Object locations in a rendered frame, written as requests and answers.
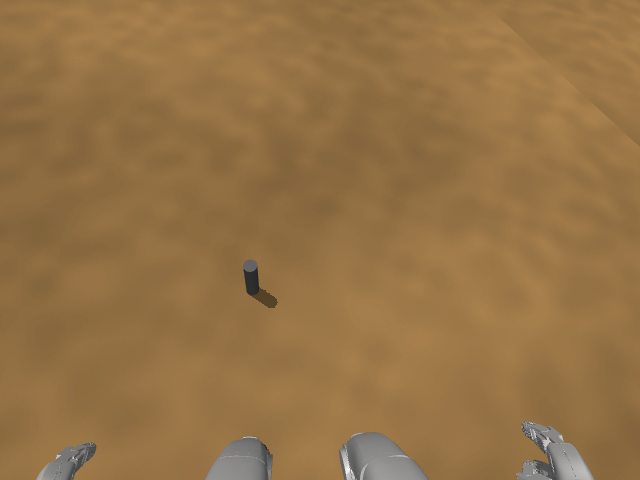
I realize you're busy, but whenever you can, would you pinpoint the right robot hand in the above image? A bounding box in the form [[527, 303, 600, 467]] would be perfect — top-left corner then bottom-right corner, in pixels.
[[516, 421, 594, 480]]

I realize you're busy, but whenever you can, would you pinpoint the can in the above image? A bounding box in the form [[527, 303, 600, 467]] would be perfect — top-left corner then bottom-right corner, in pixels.
[[243, 259, 259, 295]]

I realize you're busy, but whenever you can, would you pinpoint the left robot hand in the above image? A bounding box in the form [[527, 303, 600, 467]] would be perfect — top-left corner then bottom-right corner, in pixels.
[[36, 443, 96, 480]]

